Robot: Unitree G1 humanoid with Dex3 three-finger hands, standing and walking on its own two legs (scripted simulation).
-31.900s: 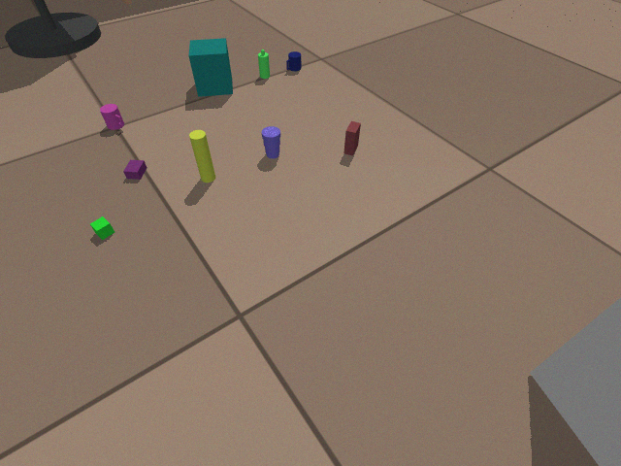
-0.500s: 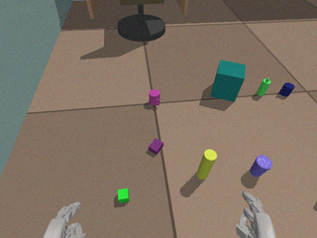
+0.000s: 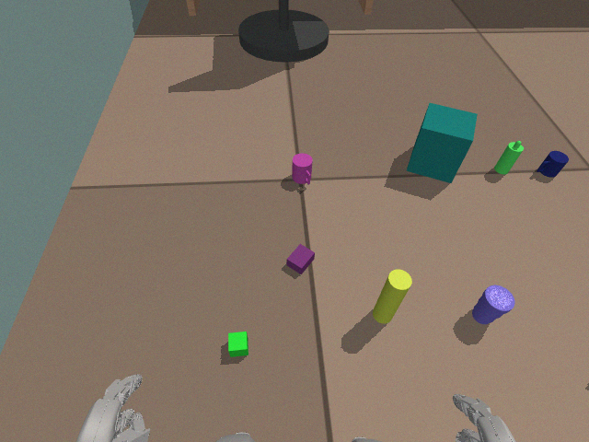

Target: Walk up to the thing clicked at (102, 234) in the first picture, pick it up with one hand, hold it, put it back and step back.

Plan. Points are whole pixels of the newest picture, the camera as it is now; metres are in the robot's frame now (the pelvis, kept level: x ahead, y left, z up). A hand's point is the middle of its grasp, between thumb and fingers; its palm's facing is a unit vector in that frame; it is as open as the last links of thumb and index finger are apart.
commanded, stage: stand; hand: left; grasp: from above
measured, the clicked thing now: (238, 344) +0.49 +0.19 -0.71
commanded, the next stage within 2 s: none
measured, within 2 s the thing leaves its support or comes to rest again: neither
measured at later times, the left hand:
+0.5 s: hand out of the picture +0.05 +0.24 -0.12, palm faces +0.04 -0.95 -0.32, open 7.4 cm
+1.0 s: hand out of the picture +0.04 +0.24 -0.12, palm faces +0.02 -0.94 -0.34, open 7.4 cm
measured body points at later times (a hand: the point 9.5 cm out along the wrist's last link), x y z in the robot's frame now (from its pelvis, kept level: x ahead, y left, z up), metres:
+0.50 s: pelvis +0.00 +0.01 +0.04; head +0.00 +0.00 +0.49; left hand +0.05 +0.29 -0.10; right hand +0.08 -0.27 -0.10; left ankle +0.02 +0.12 -0.70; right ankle +0.01 -0.14 -0.70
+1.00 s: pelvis +0.00 +0.00 +0.05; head +0.00 -0.01 +0.50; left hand +0.04 +0.29 -0.09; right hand +0.06 -0.29 -0.10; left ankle +0.02 +0.12 -0.70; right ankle +0.01 -0.14 -0.70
